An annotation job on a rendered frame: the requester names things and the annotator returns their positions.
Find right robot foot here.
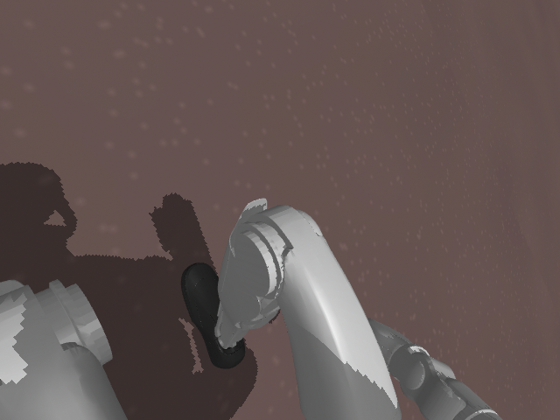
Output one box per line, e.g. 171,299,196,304
181,262,245,369

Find right robot hand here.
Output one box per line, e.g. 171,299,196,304
367,318,413,372

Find right robot arm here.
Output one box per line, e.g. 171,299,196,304
389,344,503,420

